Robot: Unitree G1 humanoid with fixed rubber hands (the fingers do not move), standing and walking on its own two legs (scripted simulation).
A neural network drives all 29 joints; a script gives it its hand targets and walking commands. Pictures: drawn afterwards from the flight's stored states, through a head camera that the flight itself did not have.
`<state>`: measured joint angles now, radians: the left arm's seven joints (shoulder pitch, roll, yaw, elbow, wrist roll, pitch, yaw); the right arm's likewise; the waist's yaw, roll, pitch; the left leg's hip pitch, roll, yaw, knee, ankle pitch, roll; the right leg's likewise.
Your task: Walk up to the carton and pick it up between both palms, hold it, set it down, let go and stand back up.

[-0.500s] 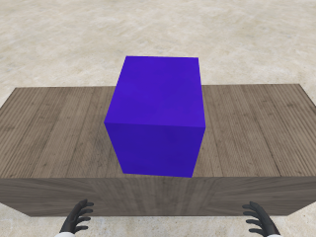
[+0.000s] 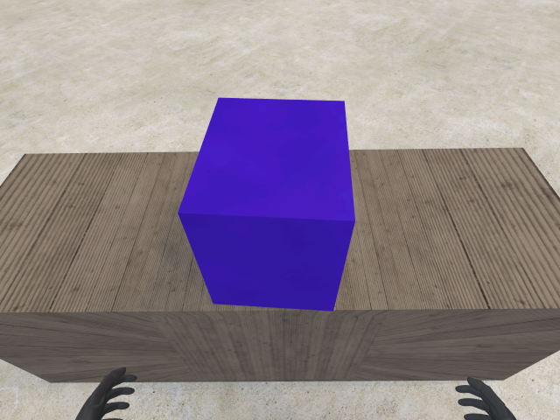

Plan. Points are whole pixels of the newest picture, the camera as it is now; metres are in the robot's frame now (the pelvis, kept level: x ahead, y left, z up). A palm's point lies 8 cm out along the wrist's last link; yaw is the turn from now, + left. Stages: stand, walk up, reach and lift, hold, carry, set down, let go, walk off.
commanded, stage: stand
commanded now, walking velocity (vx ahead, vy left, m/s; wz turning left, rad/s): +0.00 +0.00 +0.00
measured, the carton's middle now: (276, 205) +0.51 +0.03 -0.04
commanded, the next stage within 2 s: none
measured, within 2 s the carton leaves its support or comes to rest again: neither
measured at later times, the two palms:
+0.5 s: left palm out of the picture +0.13 +0.31 -0.08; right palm out of the picture +0.13 -0.29 -0.09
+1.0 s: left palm out of the picture +0.10 +0.31 -0.07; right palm out of the picture +0.09 -0.30 -0.08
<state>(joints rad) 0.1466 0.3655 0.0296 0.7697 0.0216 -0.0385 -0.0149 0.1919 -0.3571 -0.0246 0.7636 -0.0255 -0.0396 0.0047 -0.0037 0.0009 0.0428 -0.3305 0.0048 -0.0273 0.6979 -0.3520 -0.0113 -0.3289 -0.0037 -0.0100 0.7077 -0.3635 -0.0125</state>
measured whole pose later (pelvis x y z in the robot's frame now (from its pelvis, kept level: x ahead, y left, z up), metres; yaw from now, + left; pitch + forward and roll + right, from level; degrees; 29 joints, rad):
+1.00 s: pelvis +0.00 +0.00 +0.03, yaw +1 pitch -3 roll +0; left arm 0.09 0.38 0.01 1.02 0.00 -0.02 -0.01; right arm 0.11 -0.37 0.01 1.06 -0.01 -0.02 0.00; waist 0.00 0.01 0.06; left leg -0.14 0.01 -0.04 0.38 -0.19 -0.02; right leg -0.13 0.00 -0.02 0.37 -0.19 0.00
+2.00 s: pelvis +0.02 -0.01 +0.03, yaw +1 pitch -2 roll +0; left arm 0.07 0.39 0.02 1.05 0.00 -0.01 0.00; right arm 0.07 -0.38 0.01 1.08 -0.01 -0.01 0.00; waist 0.00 0.00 0.06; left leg -0.10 0.02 -0.04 0.33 -0.19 -0.03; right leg -0.09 0.01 -0.02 0.33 -0.20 -0.01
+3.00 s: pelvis +0.02 +0.00 +0.03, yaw +0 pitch -2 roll +0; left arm 0.09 0.39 0.02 1.05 0.00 -0.01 0.00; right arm 0.08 -0.38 0.00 1.09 -0.01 -0.01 0.00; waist 0.00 0.01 0.05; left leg -0.09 0.02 -0.03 0.31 -0.19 -0.02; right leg -0.07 0.01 -0.02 0.30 -0.19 -0.01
